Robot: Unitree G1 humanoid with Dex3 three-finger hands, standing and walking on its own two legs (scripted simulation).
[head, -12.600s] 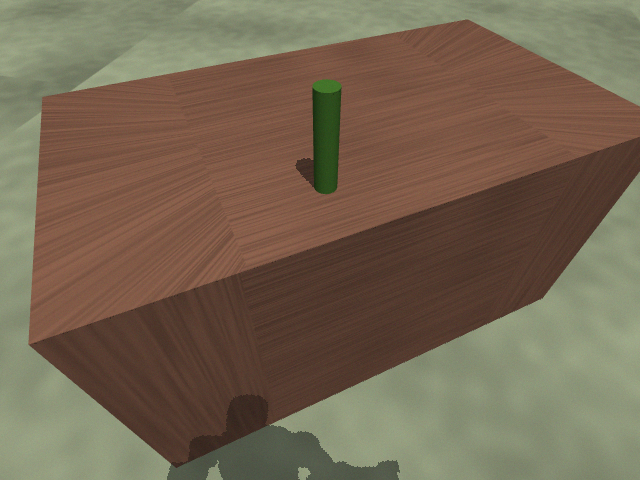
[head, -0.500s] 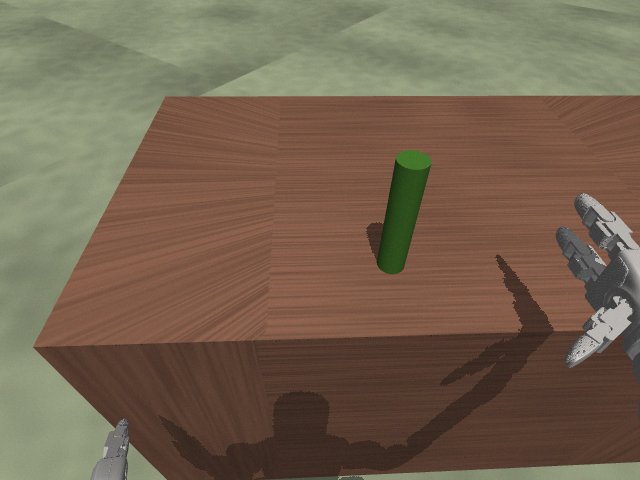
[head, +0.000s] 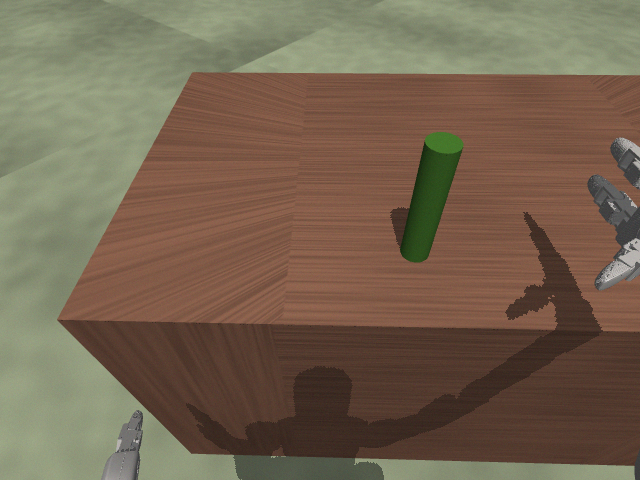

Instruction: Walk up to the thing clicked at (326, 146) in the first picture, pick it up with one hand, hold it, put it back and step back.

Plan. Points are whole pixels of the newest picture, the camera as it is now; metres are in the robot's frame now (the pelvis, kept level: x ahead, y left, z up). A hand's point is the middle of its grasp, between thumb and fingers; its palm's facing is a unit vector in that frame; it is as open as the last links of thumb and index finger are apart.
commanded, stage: go down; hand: right
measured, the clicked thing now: (427, 204) +0.49 -0.11 +0.09
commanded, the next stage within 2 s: approach in 1.52 s
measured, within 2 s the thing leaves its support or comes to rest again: neither
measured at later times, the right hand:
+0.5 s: hand (601, 194) +0.43 -0.29 +0.17, palm faces -0.01 +1.00 +0.00, open 17.7 cm
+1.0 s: hand (609, 174) +0.45 -0.30 +0.18, palm faces -0.01 +1.00 -0.01, open 17.7 cm
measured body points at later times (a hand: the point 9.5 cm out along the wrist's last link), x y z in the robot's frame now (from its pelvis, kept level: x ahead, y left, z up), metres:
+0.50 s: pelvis +0.01 -0.01 -0.01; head +0.05 -0.01 +0.44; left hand +0.15 +0.26 -0.08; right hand +0.43 -0.35 +0.17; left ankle +0.01 +0.14 -0.73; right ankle +0.00 -0.14 -0.73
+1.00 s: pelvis +0.01 -0.01 -0.01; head +0.06 -0.02 +0.44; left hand +0.15 +0.26 -0.07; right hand +0.45 -0.36 +0.19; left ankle +0.01 +0.14 -0.73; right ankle +0.00 -0.14 -0.73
